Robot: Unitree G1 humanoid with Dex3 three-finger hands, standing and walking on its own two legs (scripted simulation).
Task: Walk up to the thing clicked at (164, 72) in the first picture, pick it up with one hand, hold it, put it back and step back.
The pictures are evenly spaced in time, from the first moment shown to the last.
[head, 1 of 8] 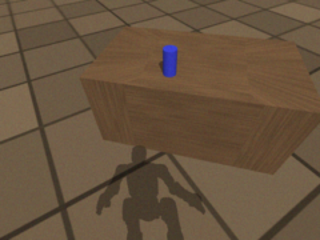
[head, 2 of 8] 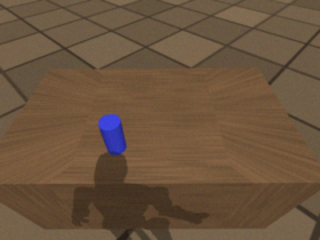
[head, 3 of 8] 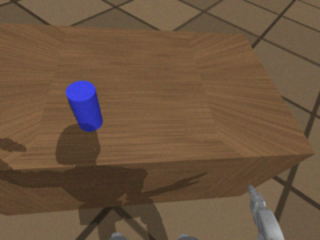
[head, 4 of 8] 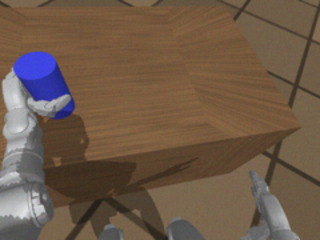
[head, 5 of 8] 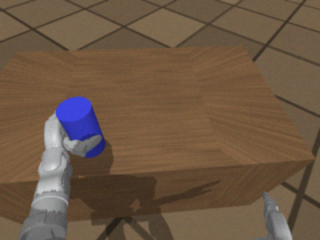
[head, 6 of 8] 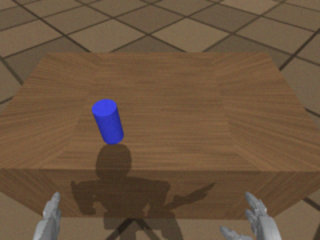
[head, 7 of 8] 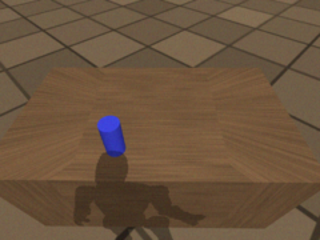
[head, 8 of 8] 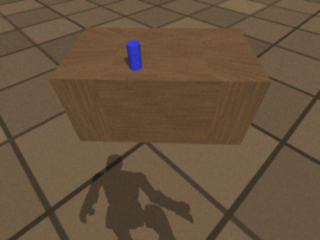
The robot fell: no
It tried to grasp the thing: yes
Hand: left
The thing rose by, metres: 0.24
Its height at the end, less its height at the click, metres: +0.00
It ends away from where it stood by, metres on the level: 0.02
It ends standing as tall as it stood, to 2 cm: yes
